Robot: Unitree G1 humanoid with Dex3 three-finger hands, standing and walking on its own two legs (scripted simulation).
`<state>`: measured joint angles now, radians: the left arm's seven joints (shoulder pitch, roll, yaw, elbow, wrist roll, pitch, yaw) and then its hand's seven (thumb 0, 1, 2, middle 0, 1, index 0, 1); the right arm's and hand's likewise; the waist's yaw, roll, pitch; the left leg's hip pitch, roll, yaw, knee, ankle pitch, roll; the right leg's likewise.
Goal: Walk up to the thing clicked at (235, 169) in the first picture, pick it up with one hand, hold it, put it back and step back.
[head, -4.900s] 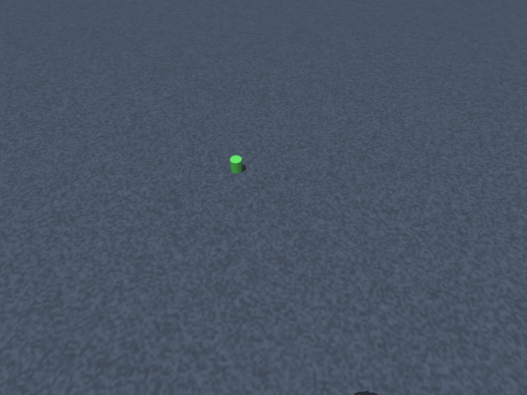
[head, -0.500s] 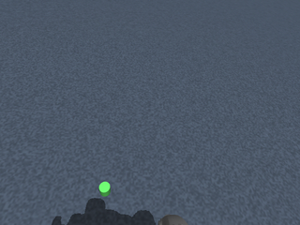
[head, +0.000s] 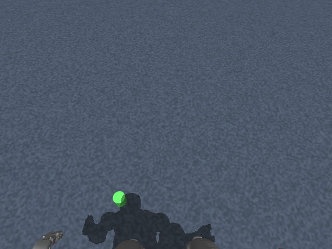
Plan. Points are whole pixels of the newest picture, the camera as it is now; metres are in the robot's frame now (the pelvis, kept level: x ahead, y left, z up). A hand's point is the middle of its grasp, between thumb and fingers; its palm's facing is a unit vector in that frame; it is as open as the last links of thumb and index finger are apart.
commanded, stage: walk up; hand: left
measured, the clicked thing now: (119, 199) +0.42 +0.26 -0.70
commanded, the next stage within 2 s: stand in 1.62 s
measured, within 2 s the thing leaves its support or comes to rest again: neither
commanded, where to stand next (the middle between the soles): +0.04 +0.02 m, yaw +0 degrees
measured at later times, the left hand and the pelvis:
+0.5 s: hand out of the picture +0.11 +0.24 -0.11, palm faces +0.01 -0.94 -0.35, open 7.4 cm; pelvis -0.01 -0.01 +0.04, yaw +0 degrees
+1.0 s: hand out of the picture +0.06 +0.25 -0.12, palm faces +0.01 -0.94 -0.33, open 7.4 cm; pelvis -0.01 +0.00 +0.04, yaw +0 degrees
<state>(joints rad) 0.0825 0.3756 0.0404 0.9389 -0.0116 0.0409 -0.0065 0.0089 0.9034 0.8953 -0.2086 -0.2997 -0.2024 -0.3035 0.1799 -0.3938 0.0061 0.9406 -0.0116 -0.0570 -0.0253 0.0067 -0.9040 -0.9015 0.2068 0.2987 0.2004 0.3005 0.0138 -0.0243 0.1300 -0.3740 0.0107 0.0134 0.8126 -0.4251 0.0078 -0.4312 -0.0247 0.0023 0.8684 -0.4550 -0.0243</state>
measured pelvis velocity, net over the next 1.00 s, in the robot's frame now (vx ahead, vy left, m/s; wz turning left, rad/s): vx -0.01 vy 0.00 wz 0.00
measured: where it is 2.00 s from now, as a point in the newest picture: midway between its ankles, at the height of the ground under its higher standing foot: outside the picture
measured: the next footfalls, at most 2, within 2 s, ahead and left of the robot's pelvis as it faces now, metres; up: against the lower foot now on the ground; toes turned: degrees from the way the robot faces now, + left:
none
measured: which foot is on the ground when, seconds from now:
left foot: down 0.00-1.00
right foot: down 0.00-1.00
